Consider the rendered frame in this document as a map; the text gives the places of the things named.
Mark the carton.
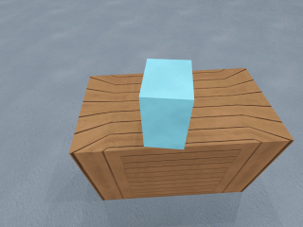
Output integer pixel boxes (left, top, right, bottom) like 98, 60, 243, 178
139, 59, 194, 149

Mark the pedestal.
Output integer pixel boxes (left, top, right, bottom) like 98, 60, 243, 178
69, 68, 294, 201

